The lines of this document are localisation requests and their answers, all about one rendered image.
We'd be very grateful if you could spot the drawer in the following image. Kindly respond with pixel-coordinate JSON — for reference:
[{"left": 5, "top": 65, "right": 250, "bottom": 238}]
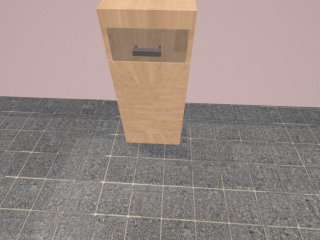
[{"left": 106, "top": 27, "right": 189, "bottom": 63}]

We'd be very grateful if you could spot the handle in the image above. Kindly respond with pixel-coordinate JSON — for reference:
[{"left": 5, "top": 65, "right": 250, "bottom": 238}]
[{"left": 132, "top": 45, "right": 162, "bottom": 57}]

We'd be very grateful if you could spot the cabinet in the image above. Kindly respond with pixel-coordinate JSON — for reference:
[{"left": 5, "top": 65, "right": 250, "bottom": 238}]
[{"left": 96, "top": 0, "right": 197, "bottom": 145}]

